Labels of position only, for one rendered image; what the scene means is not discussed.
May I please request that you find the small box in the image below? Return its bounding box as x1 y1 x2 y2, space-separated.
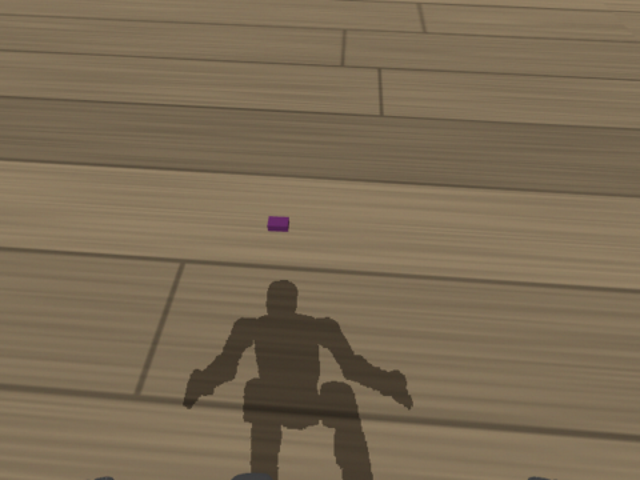
267 216 289 232

